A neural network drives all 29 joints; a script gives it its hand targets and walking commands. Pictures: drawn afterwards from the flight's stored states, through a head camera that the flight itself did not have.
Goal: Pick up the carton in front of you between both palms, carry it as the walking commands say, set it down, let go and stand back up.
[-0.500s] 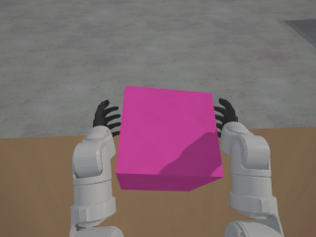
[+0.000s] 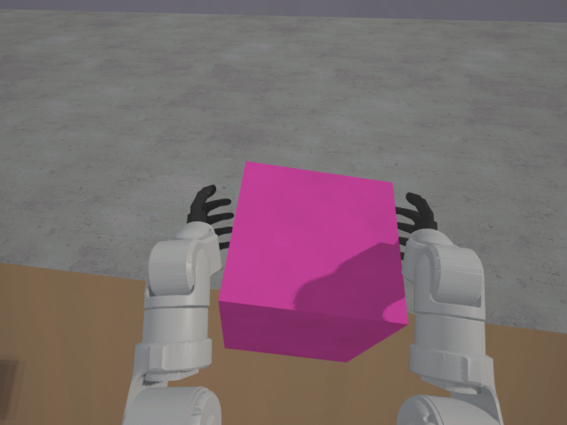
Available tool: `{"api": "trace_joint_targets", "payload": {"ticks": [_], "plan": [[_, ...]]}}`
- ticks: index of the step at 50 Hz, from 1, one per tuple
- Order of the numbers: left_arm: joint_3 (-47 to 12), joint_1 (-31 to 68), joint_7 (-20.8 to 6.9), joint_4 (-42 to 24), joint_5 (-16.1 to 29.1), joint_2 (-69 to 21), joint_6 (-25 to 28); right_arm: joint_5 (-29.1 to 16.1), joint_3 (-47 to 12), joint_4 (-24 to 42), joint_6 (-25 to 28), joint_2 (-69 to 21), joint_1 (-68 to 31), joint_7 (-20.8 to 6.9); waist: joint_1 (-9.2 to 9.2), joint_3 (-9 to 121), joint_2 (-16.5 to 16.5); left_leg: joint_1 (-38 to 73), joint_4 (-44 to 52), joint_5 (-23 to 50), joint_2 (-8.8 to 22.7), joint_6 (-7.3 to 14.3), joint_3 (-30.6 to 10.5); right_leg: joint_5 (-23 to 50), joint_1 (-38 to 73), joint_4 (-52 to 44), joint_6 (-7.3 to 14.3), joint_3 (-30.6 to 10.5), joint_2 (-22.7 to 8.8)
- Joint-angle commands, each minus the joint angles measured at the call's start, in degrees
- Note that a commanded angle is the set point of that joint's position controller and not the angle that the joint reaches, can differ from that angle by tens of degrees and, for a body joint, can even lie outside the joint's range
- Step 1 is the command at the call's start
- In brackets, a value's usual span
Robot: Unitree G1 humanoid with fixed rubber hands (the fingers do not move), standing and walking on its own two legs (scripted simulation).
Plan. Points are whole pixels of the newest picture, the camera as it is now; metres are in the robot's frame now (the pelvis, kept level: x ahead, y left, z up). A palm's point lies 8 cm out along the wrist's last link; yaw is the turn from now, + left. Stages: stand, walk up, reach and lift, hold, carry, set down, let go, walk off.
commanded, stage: carry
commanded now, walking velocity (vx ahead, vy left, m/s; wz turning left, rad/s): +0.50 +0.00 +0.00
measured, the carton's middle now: (301, 272) +0.35 +0.04 +0.04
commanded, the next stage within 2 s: none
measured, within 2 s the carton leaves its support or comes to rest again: neither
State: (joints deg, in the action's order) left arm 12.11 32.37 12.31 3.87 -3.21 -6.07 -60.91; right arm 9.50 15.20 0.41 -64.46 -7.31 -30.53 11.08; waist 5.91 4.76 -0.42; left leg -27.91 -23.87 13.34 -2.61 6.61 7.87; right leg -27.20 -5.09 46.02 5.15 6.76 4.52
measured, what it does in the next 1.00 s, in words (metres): goes down: left foot 0.06 m lower, then right foot 0.05 m lower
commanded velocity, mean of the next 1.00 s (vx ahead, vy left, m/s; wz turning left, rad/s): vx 0.16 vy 0.00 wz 0.00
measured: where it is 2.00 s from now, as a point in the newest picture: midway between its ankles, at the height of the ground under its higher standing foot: (301, 391)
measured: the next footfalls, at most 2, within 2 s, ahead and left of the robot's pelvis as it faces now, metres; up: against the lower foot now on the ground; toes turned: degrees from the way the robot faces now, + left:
left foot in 0.02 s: +0.16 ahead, +0.05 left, -0.06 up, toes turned +3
right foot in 0.50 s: +0.48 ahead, -0.07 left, -0.11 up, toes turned -7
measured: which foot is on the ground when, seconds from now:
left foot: up 0.00-0.00, down 0.02-0.50, up 0.52-0.76, down 0.78-1.00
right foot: down 0.00-0.02, up 0.04-0.48, down 0.50-1.00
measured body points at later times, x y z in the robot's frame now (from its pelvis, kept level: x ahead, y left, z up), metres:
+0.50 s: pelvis +0.31 -0.01 -0.05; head +0.32 +0.00 +0.40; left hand +0.66 +0.13 +0.06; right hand +0.65 -0.17 +0.07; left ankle +0.14 +0.04 -0.73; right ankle +0.44 -0.07 -0.78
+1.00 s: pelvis +0.44 -0.01 -0.06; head +0.47 +0.01 +0.39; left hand +0.80 +0.15 +0.04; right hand +0.80 -0.15 +0.05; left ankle +0.45 +0.11 -0.78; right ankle +0.44 -0.06 -0.79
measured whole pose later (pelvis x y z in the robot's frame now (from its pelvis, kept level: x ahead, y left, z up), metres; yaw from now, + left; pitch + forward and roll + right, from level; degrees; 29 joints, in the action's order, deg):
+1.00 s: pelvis +0.44 -0.01 -0.06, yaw +0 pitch +4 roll +0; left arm 13.0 32.2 11.8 -0.7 -4.4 -6.4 -62.9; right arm 6.0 14.9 1.6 -64.1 -6.8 -31.6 11.0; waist 0.3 1.4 2.3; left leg -23.3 -37.8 -7.5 1.0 2.8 3.4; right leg -9.1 -21.4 35.8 5.9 7.6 1.7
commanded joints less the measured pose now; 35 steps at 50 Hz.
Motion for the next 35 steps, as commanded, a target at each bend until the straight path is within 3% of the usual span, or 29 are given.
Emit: {"api": "trace_joint_targets", "payload": {"ticks": [1,2,3,4,5,6,9,10,11,12,13,14,15,16,19,21,22,23,24,25,26,27,28,29,30,31,33,34,35], "plan": [[-37.0,34.3,-12.0,1.5,19.6,-56.2,-1.8,-15.9,-33.8,-1.8,1.3,-45.1,-31.6,-9.0,-9.08,21.2,-3.4,38.3,-8.8,21.9,12.8,3.8,-12.1,17.1,-20.5,29.3,-3.8,-3.6,-4.3],[-36.8,35.4,-11.4,0.8,20.2,-55.4,-1.8,-16.4,-32.4,-8.6,0.6,-47.1,-28.5,-9.3,-9.99,28.6,-14.2,52.9,-11.5,31.4,25.1,14.3,-32.1,-11.5,-38.8,42.8,-6.1,-7.0,0.5],[-34.8,33.3,-11.0,2.0,18.7,-56.1,-1.9,-17.7,-33.6,-6.7,1.3,-47.5,-29.2,-9.5,-11.81,32.4,-13.4,53.1,-7.1,8.1,27.1,19.4,-41.8,-11.0,-44.3,49.4,-5.7,-9.5,-1.6],[-34.0,36.1,-10.9,0.2,18.8,-56.4,-1.7,-19.0,-35.3,-5.7,1.5,-50.0,-31.6,-9.8,-11.37,28.8,-4.7,45.3,-3.2,-7.1,22.9,16.5,-42.7,-7.2,-44.3,44.0,-3.5,-11.0,-2.7],[-33.5,36.3,-10.6,-0.6,16.2,-57.9,-0.7,-22.2,-38.3,-2.9,2.1,-55.0,-38.1,-10.8,-10.31,25.3,1.4,37.9,-2.5,-11.5,20.3,13.1,-36.3,-4.2,-42.0,36.7,-2.8,-11.4,-5.6],[-33.5,36.3,-10.5,-0.2,15.3,-58.9,-0.2,-25.2,-40.2,-1.1,3.4,-58.0,-42.5,-11.7,-8.74,22.4,2.6,27.6,-0.3,-13.7,20.4,11.8,-35.4,-2.2,-38.4,32.2,-2.3,-10.2,-6.4],[-32.3,35.4,-9.7,-2.7,11.5,-59.6,2.9,-29.5,-44.9,-1.9,5.7,-63.4,-43.9,-13.4,-7.92,21.2,1.1,19.5,1.2,-11.5,17.5,8.6,-28.3,1.8,-32.2,20.8,-2.9,-9.4,-7.9],[-34.3,33.4,-9.9,-3.2,11.7,-59.6,3.4,-29.7,-45.0,-0.3,6.6,-62.4,-42.9,-13.4,-8.01,21.0,-2.1,22.5,1.2,-5.5,17.5,7.4,-28.3,6.0,-34.2,17.4,-3.4,-8.7,-8.3],[-34.8,32.0,-9.8,-1.1,11.6,-60.9,3.7,-28.9,-44.5,-1.1,7.1,-61.6,-40.8,-13.6,-9.35,21.4,-4.1,25.6,0.9,0.9,15.9,6.7,-24.7,9.2,-35.6,15.3,-3.8,-7.5,-7.8],[-35.4,31.8,-9.7,-5.7,11.2,-59.2,5.0,-30.3,-45.6,-1.3,7.7,-63.4,-41.0,-13.5,-10.12,22.3,-5.6,29.1,-1.4,5.4,15.9,5.6,-22.9,11.6,-38.4,12.1,-3.8,-6.6,-7.3],[-36.7,32.6,-9.5,-5.5,11.1,-60.3,5.4,-29.4,-44.4,0.0,8.6,-62.8,-41.2,-13.4,-9.55,23.7,-5.6,33.0,-3.0,13.1,13.8,3.7,-19.8,15.2,-39.8,11.5,-3.3,-6.4,-7.0],[-37.6,31.8,-9.3,-6.6,12.2,-59.6,5.6,-28.4,-44.2,-1.2,8.7,-61.7,-37.2,-13.2,-10.45,23.5,-4.4,33.7,-4.3,16.4,14.6,4.1,-19.2,18.9,-39.1,7.2,-3.2,-5.7,-7.2],[-38.1,30.6,-9.3,-5.1,12.8,-59.5,5.7,-28.9,-44.6,1.1,9.2,-61.2,-37.3,-13.1,-11.87,22.6,-3.8,34.0,-5.3,20.9,12.0,2.6,-17.5,21.7,-39.2,5.4,-3.0,-4.1,-5.8],[-37.9,27.0,-9.5,-3.9,11.5,-59.0,5.6,-26.9,-44.3,0.8,9.1,-57.4,-36.0,-12.8,-12.03,21.7,-5.7,34.6,-6.4,18.3,10.9,2.9,-15.2,25.4,-38.8,0.1,-2.7,-2.9,-5.0],[-40.7,29.8,-9.6,-7.7,13.0,-55.3,4.8,-25.8,-43.3,-0.8,8.4,-56.4,-30.8,-12.6,-12.24,20.3,-7.1,35.0,-9.6,22.8,7.6,0.5,-10.9,32.3,-34.0,-9.7,-1.7,0.3,-2.1],[-38.5,25.6,-9.5,-7.8,12.7,-53.0,3.7,-25.6,-44.1,1.2,7.6,-53.2,-28.3,-12.1,-12.08,18.8,-4.5,32.0,-13.3,15.4,6.8,1.4,-8.4,41.3,-26.8,-19.1,-1.6,2.3,-0.5],[-38.2,24.4,-9.5,-6.7,11.8,-51.0,2.9,-24.8,-44.2,1.4,7.2,-51.3,-28.9,-11.7,-11.96,16.9,-6.0,30.3,-16.2,15.2,7.2,0.5,-8.3,42.9,-22.9,-22.1,-1.8,2.2,0.4],[-37.5,25.0,-9.2,-7.5,11.9,-50.8,2.4,-24.5,-43.1,2.1,6.7,-50.3,-28.7,-11.2,-10.20,17.5,-4.0,28.1,-21.0,15.2,6.1,-1.2,-7.0,46.1,-17.3,-25.6,-1.9,5.1,1.3],[-36.2,24.7,-9.1,-7.1,10.8,-48.6,1.6,-24.5,-43.2,0.4,5.7,-49.1,-29.1,-11.1,-6.43,20.4,-4.1,24.6,-27.5,5.6,7.0,-1.5,-5.3,50.8,-7.3,-29.4,-0.9,1.6,-3.6],[-36.5,24.3,-9.2,-8.1,12.1,-48.7,0.8,-24.0,-42.2,4.2,5.3,-46.2,-31.0,-10.5,-4.60,20.0,-0.8,13.4,-34.9,-9.2,6.3,-3.0,-4.2,65.7,3.7,-25.2,-1.9,-2.6,-9.7],[-34.8,25.6,-8.6,-7.4,11.6,-44.0,-0.1,-24.6,-42.2,1.5,3.8,-47.5,-32.3,-9.8,-4.36,23.7,12.3,-1.5,-45.2,-45.3,2.6,-6.1,-4.0,98.7,19.4,-11.1,3.2,-15.3,-23.5],[-35.0,25.2,-8.2,-5.6,13.0,-44.6,-1.0,-24.2,-40.1,3.0,2.9,-44.4,-30.1,-9.1,-3.49,29.4,14.4,-9.6,-52.2,-53.5,-0.9,-7.6,-10.2,100.2,26.8,-8.1,10.6,-24.4,-28.1],[-35.4,25.2,-8.0,-6.8,13.9,-45.1,-1.4,-24.7,-39.3,3.5,1.7,-45.0,-30.9,-9.2,-2.75,29.7,10.2,-13.7,-55.0,-53.3,-1.1,-6.7,-10.7,87.1,24.1,-13.0,15.4,-30.5,-28.5],[-36.6,28.3,-8.1,-9.3,15.3,-47.2,-1.9,-23.5,-37.8,1.0,0.6,-45.3,-29.4,-8.9,-3.00,28.1,4.5,-12.1,-51.1,-50.6,1.5,-5.9,-10.7,67.7,18.2,-16.8,14.4,-28.8,-26.9],[-37.5,30.8,-8.8,-8.7,18.1,-50.6,-2.5,-22.8,-37.1,2.9,0.7,-45.4,-30.8,-8.9,-3.36,26.0,1.7,-11.9,-45.5,-47.5,2.6,-5.5,-10.0,61.2,15.0,-17.8,12.9,-26.6,-24.1],[-39.3,35.4,-9.5,-13.8,20.3,-54.2,-1.5,-23.7,-39.8,5.3,0.9,-50.5,-33.9,-9.2,-4.88,25.8,3.9,-6.9,-39.4,-44.4,4.3,-5.3,-11.4,59.6,7.8,-18.8,11.0,-24.5,-23.1],[-41.6,39.7,-11.2,-11.8,22.8,-58.9,-1.6,-22.0,-38.2,5.7,1.8,-50.4,-36.6,-9.6,-4.79,26.9,3.0,1.3,-28.0,-41.1,3.7,-5.5,-9.3,61.9,2.7,-18.9,8.4,-19.3,-22.1],[-40.7,39.6,-11.6,-13.3,22.3,-57.7,-1.3,-22.5,-39.4,3.3,1.9,-53.2,-35.9,-9.5,-4.66,26.6,6.8,3.4,-24.3,-38.4,2.0,-5.8,-7.4,65.0,0.9,-19.1,6.6,-15.3,-19.2],[-41.4,37.4,-11.9,-11.1,21.5,-56.7,-1.5,-21.5,-39.2,3.3,2.0,-52.0,-33.1,-9.7,-5.29,28.4,7.4,7.4,-20.6,-35.2,1.4,-5.9,-6.6,67.3,1.0,-17.6,7.0,-13.2,-19.2]]}}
